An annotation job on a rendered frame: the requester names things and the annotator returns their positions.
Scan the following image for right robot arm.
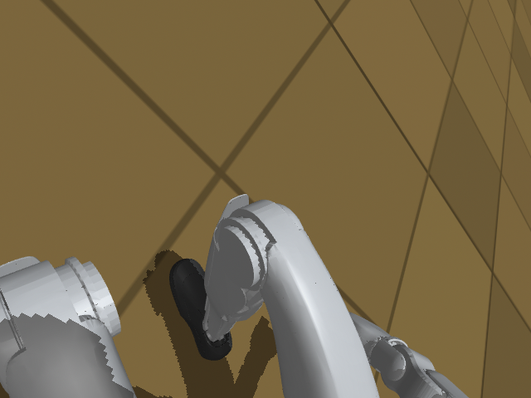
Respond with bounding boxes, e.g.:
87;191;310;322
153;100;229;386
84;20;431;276
370;337;469;398

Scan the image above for right robot hand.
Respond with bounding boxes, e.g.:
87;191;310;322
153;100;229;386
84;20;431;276
349;312;391;366

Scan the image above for right robot foot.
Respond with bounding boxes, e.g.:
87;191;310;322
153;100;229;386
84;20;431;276
169;259;232;361

